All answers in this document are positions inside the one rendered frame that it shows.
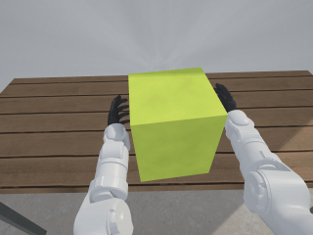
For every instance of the left robot upper arm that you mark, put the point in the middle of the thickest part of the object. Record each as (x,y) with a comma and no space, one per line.
(107,217)

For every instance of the table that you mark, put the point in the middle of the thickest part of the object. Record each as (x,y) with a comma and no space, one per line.
(52,131)

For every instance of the robot left hand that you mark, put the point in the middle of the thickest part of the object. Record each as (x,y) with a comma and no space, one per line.
(113,116)

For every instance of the left robot forearm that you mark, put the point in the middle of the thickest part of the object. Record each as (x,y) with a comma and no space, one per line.
(112,167)

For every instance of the robot right hand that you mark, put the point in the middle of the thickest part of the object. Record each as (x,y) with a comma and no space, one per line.
(225,97)

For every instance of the right robot upper arm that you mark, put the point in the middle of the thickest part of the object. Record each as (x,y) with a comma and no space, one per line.
(281,200)

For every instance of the right robot forearm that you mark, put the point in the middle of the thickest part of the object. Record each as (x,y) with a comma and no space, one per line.
(249,147)

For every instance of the carton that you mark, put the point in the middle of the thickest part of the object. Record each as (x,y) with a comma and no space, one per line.
(176,122)

